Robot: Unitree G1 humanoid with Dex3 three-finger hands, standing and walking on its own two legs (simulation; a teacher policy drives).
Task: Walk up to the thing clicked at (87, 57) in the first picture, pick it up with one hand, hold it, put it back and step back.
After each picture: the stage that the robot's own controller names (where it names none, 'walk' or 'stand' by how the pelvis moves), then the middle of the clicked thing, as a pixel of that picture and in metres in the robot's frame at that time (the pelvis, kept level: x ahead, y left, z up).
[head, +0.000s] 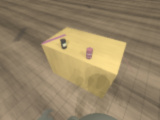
stand; (89, 53) +0.69 +0.06 -0.06
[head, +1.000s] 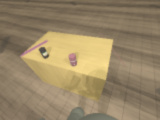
walk; (73, 60) +0.53 +0.23 -0.05
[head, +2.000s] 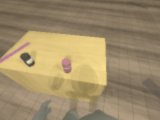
stand; (66, 66) +0.42 +0.23 -0.03
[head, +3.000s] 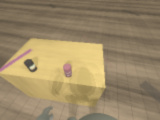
stand; (67, 70) +0.42 +0.22 -0.06
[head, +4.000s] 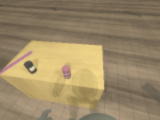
stand; (66, 72) +0.42 +0.23 -0.06
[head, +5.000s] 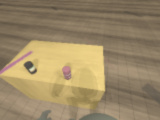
stand; (67, 73) +0.41 +0.23 -0.06
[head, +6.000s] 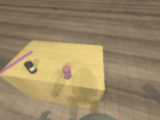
stand; (66, 72) +0.41 +0.23 -0.06
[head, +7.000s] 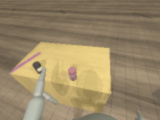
rise first; (72, 74) +0.41 +0.20 -0.06
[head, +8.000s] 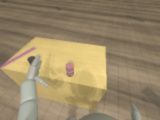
go down; (69, 70) +0.44 +0.19 -0.05
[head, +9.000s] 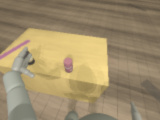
go down; (68, 65) +0.43 +0.19 -0.02
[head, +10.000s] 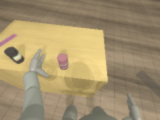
close in; (63, 62) +0.43 +0.19 +0.01
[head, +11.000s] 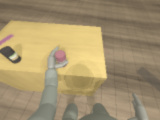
close; (61, 59) +0.44 +0.20 +0.03
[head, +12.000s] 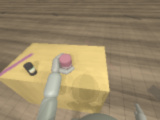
lift; (66, 64) +0.34 +0.17 +0.17
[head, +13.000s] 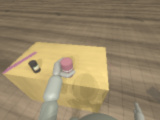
hold; (67, 68) +0.32 +0.17 +0.15
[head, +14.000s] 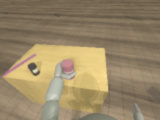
hold; (68, 69) +0.32 +0.16 +0.14
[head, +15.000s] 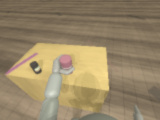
hold; (67, 65) +0.33 +0.17 +0.16
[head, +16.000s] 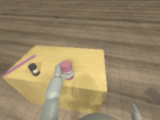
crouch; (67, 70) +0.33 +0.17 +0.12
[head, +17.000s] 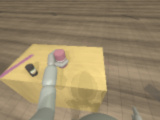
crouch; (61, 59) +0.39 +0.22 +0.16
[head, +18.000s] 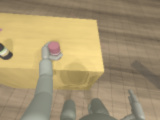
lower; (55, 51) +0.48 +0.21 +0.05
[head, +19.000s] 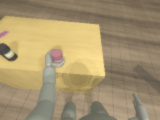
lower; (58, 58) +0.44 +0.21 +0.03
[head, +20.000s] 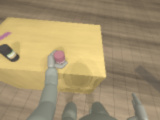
lower; (60, 59) +0.43 +0.20 +0.03
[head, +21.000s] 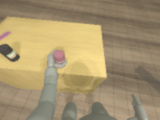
lower; (60, 59) +0.43 +0.20 +0.03
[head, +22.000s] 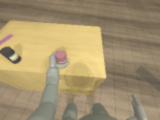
loosen; (62, 59) +0.43 +0.19 +0.04
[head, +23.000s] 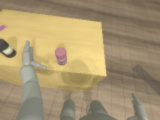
rise; (61, 57) +0.44 +0.19 +0.03
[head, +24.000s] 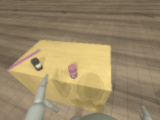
sink last; (73, 71) +0.41 +0.19 -0.01
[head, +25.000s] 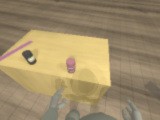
stand; (71, 66) +0.42 +0.19 +0.00
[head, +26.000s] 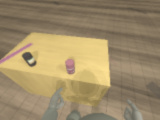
stand; (70, 67) +0.42 +0.19 +0.01
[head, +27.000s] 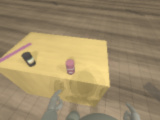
stand; (70, 67) +0.42 +0.18 +0.01
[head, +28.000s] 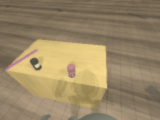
stand; (71, 71) +0.43 +0.20 -0.06
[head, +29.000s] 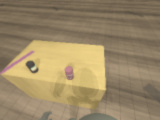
stand; (69, 73) +0.41 +0.21 -0.06
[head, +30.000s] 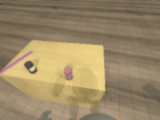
stand; (68, 73) +0.40 +0.21 -0.06
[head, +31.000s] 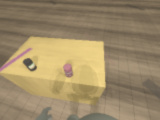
walk; (68, 70) +0.41 +0.21 -0.06
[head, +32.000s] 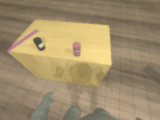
walk; (76, 49) +0.57 +0.18 -0.03
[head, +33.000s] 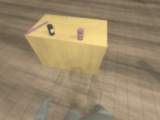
walk; (80, 34) +0.85 +0.17 -0.04
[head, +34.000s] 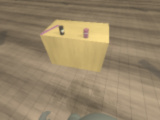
stand; (86, 33) +1.04 +0.16 -0.04
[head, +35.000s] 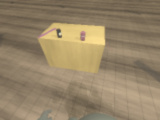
stand; (82, 36) +1.04 +0.19 -0.06
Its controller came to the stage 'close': yes
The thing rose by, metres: 0.21
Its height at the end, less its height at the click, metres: +0.00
